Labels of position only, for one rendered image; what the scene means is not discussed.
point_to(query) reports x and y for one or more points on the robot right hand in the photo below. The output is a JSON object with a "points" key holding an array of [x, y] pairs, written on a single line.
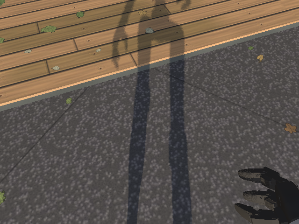
{"points": [[283, 202]]}

